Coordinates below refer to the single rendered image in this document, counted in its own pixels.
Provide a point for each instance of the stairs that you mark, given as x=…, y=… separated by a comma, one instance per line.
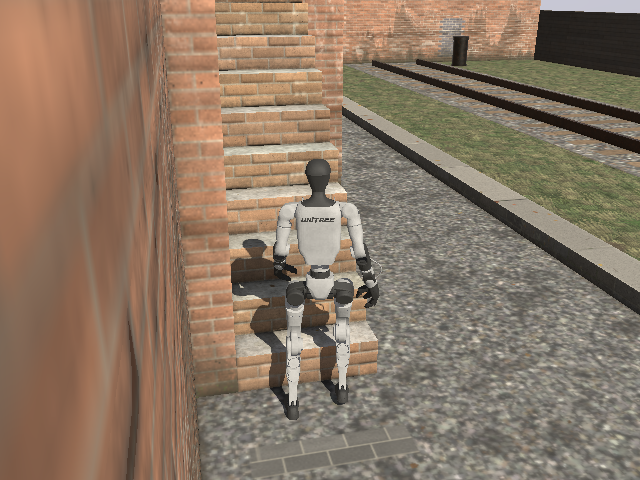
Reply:
x=273, y=124

